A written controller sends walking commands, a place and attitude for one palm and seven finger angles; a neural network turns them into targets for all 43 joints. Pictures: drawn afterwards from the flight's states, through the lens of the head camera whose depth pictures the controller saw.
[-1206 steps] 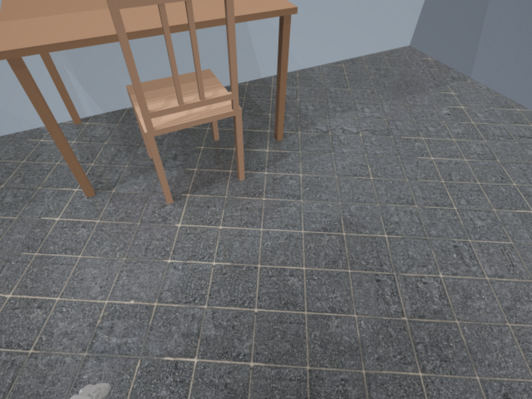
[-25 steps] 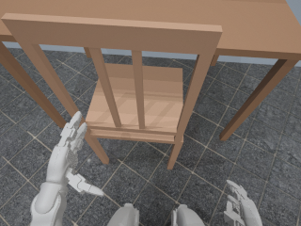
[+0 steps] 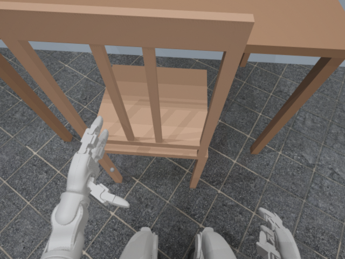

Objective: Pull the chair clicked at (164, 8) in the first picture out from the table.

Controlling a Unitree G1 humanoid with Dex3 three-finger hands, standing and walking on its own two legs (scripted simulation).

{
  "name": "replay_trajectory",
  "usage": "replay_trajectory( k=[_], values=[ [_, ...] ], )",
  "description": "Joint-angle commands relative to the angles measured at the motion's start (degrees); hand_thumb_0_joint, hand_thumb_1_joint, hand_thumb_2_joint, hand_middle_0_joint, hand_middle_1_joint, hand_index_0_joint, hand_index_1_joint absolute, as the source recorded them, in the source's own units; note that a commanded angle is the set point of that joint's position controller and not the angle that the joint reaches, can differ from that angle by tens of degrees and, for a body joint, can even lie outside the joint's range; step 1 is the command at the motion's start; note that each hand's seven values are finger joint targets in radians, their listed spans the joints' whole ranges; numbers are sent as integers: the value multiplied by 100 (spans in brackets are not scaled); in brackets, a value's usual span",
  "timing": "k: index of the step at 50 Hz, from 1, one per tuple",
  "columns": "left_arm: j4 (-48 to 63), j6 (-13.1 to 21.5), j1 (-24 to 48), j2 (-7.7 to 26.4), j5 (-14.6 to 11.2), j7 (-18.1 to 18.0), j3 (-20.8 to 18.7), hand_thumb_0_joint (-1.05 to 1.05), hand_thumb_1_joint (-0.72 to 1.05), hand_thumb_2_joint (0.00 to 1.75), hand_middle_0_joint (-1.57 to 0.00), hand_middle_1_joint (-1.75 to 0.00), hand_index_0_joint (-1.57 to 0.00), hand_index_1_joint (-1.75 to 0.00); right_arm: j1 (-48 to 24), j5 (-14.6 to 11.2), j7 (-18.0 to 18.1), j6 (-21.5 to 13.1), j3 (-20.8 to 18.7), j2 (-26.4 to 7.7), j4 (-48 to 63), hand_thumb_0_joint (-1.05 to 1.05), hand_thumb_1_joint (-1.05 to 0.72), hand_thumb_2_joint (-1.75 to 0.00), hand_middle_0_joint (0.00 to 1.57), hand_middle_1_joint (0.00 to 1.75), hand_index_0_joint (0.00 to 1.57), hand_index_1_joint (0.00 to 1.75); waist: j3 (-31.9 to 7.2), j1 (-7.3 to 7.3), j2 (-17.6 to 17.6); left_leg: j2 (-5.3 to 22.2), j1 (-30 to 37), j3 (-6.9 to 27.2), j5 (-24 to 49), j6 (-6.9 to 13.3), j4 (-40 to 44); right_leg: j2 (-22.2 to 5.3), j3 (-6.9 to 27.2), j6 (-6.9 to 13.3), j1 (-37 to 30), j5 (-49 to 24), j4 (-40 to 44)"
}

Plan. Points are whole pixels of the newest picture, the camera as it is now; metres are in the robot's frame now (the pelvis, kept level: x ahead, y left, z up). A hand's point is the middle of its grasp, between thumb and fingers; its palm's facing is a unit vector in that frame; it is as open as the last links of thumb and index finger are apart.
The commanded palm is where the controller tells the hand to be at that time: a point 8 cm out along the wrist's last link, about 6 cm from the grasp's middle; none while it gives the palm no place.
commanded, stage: aim the fingers beside a spindle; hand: left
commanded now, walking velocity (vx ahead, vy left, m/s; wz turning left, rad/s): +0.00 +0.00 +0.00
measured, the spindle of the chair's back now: (118, 105) +0.46 +0.15 +0.03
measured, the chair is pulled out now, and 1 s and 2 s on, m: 0.00 0.00 0.00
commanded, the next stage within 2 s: none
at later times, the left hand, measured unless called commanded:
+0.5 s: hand (121, 160) +0.33 +0.13 +0.01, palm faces -0.07 -1.00 -0.05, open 16.9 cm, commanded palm +0.30 +0.19 +0.00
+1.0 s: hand (121, 164) +0.32 +0.13 -0.01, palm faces -0.09 -1.00 -0.02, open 16.9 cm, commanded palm +0.30 +0.19 +0.00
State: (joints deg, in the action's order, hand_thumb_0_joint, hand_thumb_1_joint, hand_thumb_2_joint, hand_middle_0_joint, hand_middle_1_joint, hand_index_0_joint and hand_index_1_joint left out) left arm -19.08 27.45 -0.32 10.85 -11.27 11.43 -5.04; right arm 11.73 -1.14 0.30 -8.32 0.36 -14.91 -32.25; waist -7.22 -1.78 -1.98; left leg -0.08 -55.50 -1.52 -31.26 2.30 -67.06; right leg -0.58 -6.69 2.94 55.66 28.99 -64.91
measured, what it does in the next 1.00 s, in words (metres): stands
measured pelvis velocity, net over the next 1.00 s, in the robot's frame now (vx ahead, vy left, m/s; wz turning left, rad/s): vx -0.01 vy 0.00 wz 0.00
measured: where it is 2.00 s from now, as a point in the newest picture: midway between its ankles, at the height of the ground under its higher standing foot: outside the picture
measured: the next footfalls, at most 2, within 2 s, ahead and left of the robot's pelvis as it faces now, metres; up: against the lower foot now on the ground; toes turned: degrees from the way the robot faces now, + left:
none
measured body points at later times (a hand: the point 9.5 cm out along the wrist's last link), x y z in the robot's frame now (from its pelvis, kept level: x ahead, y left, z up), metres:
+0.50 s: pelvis -0.01 +0.00 -0.01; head +0.11 -0.01 +0.42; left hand +0.32 +0.18 +0.02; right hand +0.15 -0.24 -0.13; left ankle +0.01 +0.09 -0.65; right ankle +0.02 -0.09 -0.65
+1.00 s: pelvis -0.01 +0.00 -0.01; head +0.11 -0.01 +0.42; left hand +0.32 +0.19 +0.00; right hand +0.15 -0.25 -0.12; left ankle +0.01 +0.09 -0.65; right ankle +0.02 -0.09 -0.65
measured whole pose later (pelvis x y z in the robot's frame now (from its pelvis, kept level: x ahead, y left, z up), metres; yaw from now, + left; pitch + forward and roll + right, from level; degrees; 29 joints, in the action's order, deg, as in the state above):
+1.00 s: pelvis -0.01 +0.00 -0.01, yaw +0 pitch +22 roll -1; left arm -24.1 26.2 6.1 10.5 -10.2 9.3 -4.3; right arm 11.4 -1.4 0.0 -4.7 0.3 -14.8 -31.2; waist -7.7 -2.0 -2.2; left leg 0.0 -60.3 -1.6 -32.0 2.2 -70.5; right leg -0.7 -6.6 3.2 60.6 29.8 -68.5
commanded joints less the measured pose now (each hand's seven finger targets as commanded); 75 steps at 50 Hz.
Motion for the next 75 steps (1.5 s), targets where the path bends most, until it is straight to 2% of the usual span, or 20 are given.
replay_trajectory(
  k=[1,5,10,14,17,20,27,28,29,35,38,42,46,51,55,58,59,67,71,75],
  values=[
    [1252,432,1028,737,-16,-107,-382,0,-50,30,-6,-8,-6,-8,58,9,68,-218,-322,-707,717,0,-90,-90,20,30,20,30,-2191,-73,84,6,939,403,1973,-82,749,-23,623,-147,-1525,-1825,713],
    [1145,464,974,515,66,-221,-199,0,-50,30,-6,-8,-6,-8,47,31,30,-174,-321,-686,726,0,-90,-90,20,30,20,30,-2167,-25,-47,9,992,449,2128,-109,733,-22,571,-118,-1356,-1887,583],
    [765,332,1062,298,147,-276,49,0,-50,30,-6,-8,-6,-8,48,18,-15,-59,-329,-719,740,0,-90,-90,20,30,20,30,-1993,-128,307,10,736,458,1805,-95,673,-22,536,-142,-1140,-1621,575],
    [713,378,1613,476,211,-358,-85,0,-50,30,-6,-8,-6,-8,36,17,18,10,-332,-730,718,0,-90,-90,20,30,20,30,-1996,-151,328,-13,491,427,1478,-62,538,-23,631,-138,-1048,-1336,552],
    [1067,535,1660,619,232,-455,-252,0,-50,30,-6,-8,-6,-8,40,47,21,32,-326,-684,783,0,-90,-90,20,30,20,30,-2446,5,38,-21,744,438,1790,-88,564,-30,648,-115,-1243,-1587,441],
    [1248,559,1642,683,226,-507,-299,0,-50,30,-6,-8,-6,-8,54,58,12,64,-324,-665,778,0,-90,-90,20,30,20,30,-2694,37,-131,-8,978,466,2030,-104,570,-18,643,-122,-1290,-1753,413],
    [291,206,1453,252,177,-315,71,0,-50,30,-6,-8,-6,-8,62,-18,10,151,-302,-726,738,0,-90,-90,20,30,20,30,-1927,-180,459,-30,330,412,1319,-52,567,-17,654,-162,-1094,-1260,631],
    [284,204,1519,453,172,-309,-112,0,-50,30,-6,-8,-6,-8,85,-29,27,165,-317,-761,731,0,-90,-90,20,30,20,30,-1958,-157,537,-26,253,407,1277,-54,549,-20,680,-158,-1135,-1221,621],
    [345,224,1610,334,184,-272,32,0,-50,30,-6,-8,-6,-8,64,-26,32,154,-304,-747,762,0,-90,-90,20,30,20,30,-1964,-161,345,-31,331,415,1343,-49,548,-26,662,-142,-1081,-1282,589],
    [1363,561,1798,750,130,-430,-310,0,-50,30,-6,-8,-6,-8,98,29,57,82,-323,-666,804,0,-90,-90,20,30,20,30,-2687,-15,-36,-12,878,439,1997,-70,533,-39,691,-137,-1396,-1826,469],
    [1034,571,1659,801,162,-486,-446,0,-50,30,-6,-8,-6,-8,116,33,55,84,-310,-662,703,0,-90,-90,20,30,20,30,-2370,-47,128,-8,636,421,1836,-71,509,-28,706,-146,-1357,-1732,492],
    [221,332,1633,441,200,-335,-96,0,-50,30,-6,-8,-6,-8,88,-7,28,133,-301,-729,659,0,-90,-90,20,30,20,30,-1824,-217,334,-31,229,387,1258,-52,472,-22,708,-160,-1011,-1186,622],
    [547,267,1437,390,96,-118,-5,0,-50,30,-6,-8,-6,-8,88,-38,30,116,-330,-731,825,0,-90,-90,20,30,20,30,-2339,-69,122,-49,512,375,1645,-54,504,-50,712,-124,-1328,-1617,559],
    [1404,474,1560,779,24,-280,-349,0,-50,30,-6,-8,-6,-8,136,10,58,57,-327,-665,830,0,-90,-90,20,30,20,30,-2743,1,-20,-23,881,435,2175,-67,523,-39,695,-136,-1559,-2045,485],
    [1070,502,1399,600,143,-442,-248,0,-50,30,-6,-8,-6,-8,109,27,41,59,-311,-661,723,0,-90,-90,20,30,20,30,-2288,-91,110,-6,747,457,2003,-76,523,-15,614,-144,-1222,-1831,469],
    [412,363,1306,468,178,-358,-164,0,-50,30,-6,-8,-6,-8,100,-2,25,107,-308,-719,687,0,-90,-90,20,30,20,30,-1856,-177,450,-22,332,427,1458,-62,493,-8,628,-153,-1041,-1371,563],
    [267,323,1356,398,212,-302,-68,0,-50,30,-6,-8,-6,-8,76,-15,29,111,-303,-743,686,0,-90,-90,20,30,20,30,-1785,-194,364,-28,319,436,1426,-57,494,-11,614,-132,-943,-1326,552],
    [1524,485,1527,757,18,-211,-293,0,-50,30,-6,-8,-6,-8,69,3,69,41,-326,-667,846,0,-90,-90,20,30,20,30,-2734,7,-131,-15,1013,466,2161,-87,525,-29,651,-121,-1401,-1910,474],
    [1176,491,1324,675,95,-395,-317,0,-50,30,-6,-8,-6,-8,76,24,64,43,-300,-667,747,0,-90,-90,20,30,20,30,-2298,-56,47,1,822,511,1981,-96,563,1,568,-126,-1153,-1673,468],
    [338,271,1125,334,135,-256,-52,0,-50,30,-6,-8,-6,-8,79,-14,39,85,-304,-733,694,0,-90,-90,20,30,20,30,-1809,-190,429,-20,397,469,1511,-71,534,6,542,-137,-933,-1354,549]
  ],
)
